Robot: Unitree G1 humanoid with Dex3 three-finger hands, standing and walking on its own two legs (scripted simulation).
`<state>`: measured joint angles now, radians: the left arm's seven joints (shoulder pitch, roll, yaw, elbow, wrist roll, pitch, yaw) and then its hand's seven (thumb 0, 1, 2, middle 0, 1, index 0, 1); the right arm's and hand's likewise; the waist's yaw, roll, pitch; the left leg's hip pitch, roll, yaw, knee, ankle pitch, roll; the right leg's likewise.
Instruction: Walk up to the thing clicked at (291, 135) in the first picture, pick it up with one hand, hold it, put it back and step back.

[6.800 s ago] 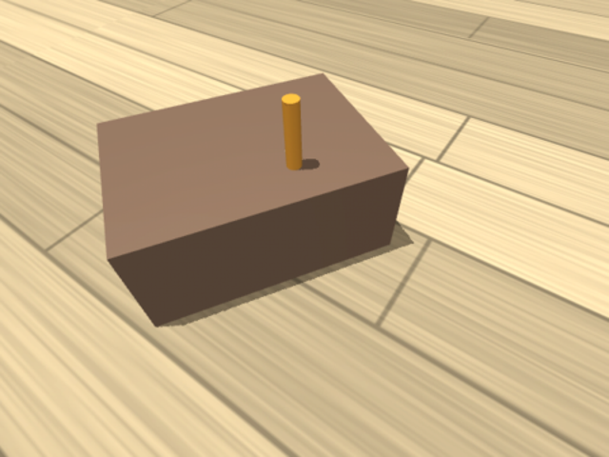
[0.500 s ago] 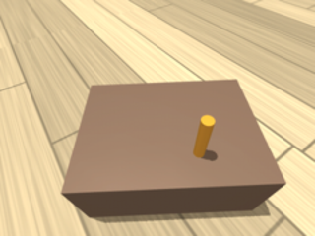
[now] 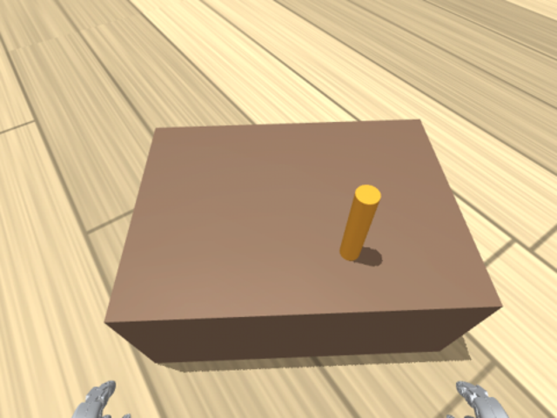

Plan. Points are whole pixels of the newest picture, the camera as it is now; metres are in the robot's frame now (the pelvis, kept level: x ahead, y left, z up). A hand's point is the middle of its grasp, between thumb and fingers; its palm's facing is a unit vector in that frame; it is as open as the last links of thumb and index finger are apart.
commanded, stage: go down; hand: right
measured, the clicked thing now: (357, 226) +0.55 -0.19 -0.23
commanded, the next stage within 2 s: none
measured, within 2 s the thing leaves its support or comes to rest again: neither
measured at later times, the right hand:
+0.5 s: hand (456, 402) +0.16 -0.26 -0.15, palm faces +0.08 +0.94 -0.33, open 17.0 cm
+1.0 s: hand (461, 381) +0.18 -0.27 -0.13, palm faces +0.11 +0.95 -0.30, open 17.6 cm
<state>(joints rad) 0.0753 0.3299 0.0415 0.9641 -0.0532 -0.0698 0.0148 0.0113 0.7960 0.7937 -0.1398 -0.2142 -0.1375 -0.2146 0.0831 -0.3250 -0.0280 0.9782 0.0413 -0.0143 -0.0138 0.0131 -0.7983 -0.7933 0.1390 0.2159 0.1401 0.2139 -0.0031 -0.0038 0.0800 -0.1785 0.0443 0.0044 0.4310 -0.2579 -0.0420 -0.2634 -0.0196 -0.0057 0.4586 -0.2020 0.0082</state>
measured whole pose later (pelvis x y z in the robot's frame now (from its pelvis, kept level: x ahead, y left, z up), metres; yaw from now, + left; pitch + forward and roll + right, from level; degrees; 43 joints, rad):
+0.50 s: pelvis +0.01 +0.01 -0.03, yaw +0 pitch +9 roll +1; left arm 0.26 0.27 0.09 0.55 -0.01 -0.09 0.05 0.00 -0.42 0.07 -0.07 -0.06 -0.07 -0.06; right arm 0.16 -0.36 -0.18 0.59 0.00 0.27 0.08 0.00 0.42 -0.07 0.04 0.06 0.05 0.06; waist 0.01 -0.02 -0.04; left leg -0.47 0.02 0.02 0.72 -0.40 -0.03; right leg -0.56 -0.04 0.02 0.75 -0.34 0.02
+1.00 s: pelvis +0.03 +0.01 -0.05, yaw -1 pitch +11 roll +1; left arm 0.38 0.26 0.06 0.31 -0.02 -0.07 0.07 -0.01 -0.54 0.05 -0.07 -0.05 -0.06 -0.06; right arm 0.29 -0.40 -0.25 0.32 0.02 0.37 0.16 0.00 0.57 -0.03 0.03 0.06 0.05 0.05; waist 0.01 -0.01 -0.12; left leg -0.54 0.02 0.03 0.85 -0.51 -0.02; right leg -0.65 -0.05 0.03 0.90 -0.45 0.03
